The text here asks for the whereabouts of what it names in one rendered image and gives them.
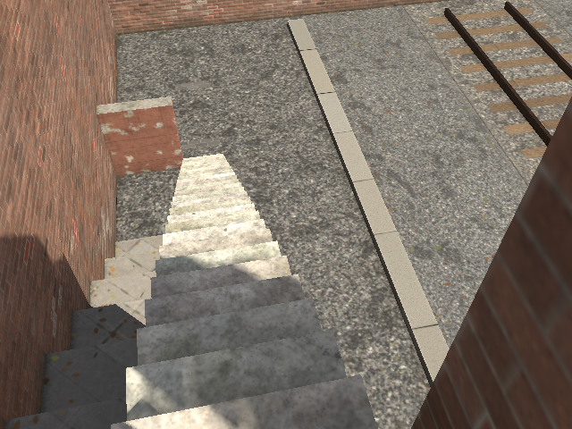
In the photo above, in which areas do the stairs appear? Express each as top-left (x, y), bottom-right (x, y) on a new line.
top-left (111, 154), bottom-right (378, 429)

